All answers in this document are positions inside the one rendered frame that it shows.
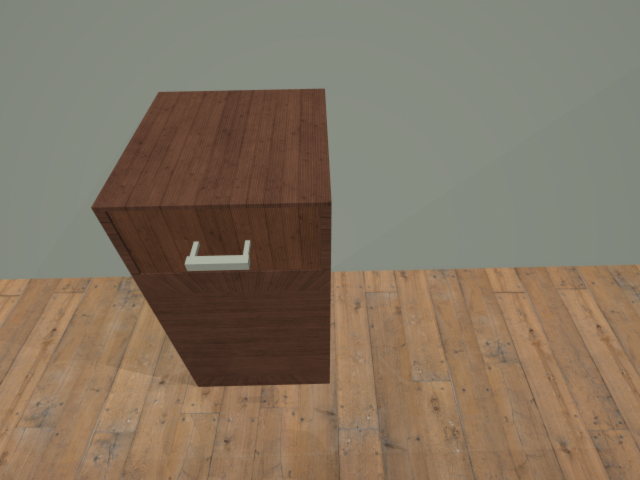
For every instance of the drawer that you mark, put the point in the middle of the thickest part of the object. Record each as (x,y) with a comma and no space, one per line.
(281,238)

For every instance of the cabinet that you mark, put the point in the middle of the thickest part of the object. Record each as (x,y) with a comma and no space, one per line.
(229,150)

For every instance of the handle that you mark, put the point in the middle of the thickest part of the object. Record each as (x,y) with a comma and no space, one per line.
(213,263)

